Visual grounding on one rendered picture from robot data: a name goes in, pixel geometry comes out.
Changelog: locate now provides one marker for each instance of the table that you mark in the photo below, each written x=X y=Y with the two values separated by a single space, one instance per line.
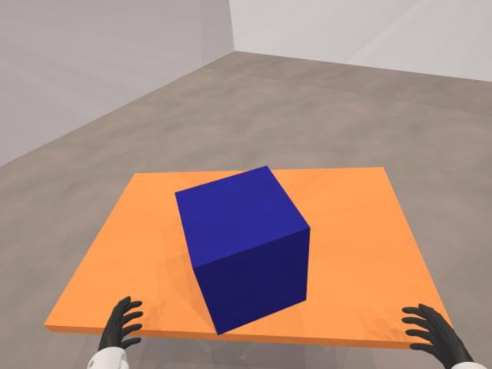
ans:
x=364 y=265

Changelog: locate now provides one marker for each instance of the robot right hand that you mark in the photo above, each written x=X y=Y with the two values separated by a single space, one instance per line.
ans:
x=446 y=346

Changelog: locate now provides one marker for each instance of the robot left forearm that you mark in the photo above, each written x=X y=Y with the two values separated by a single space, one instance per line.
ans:
x=109 y=358

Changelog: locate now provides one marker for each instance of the carton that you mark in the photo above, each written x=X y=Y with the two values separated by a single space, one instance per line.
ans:
x=248 y=245

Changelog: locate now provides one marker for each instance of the robot left hand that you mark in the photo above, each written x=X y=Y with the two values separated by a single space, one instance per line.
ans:
x=114 y=331

